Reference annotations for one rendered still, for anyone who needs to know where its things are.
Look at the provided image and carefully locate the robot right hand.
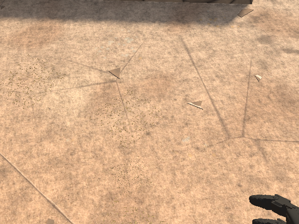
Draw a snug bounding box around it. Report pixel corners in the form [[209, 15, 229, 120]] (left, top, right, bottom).
[[249, 194, 299, 224]]

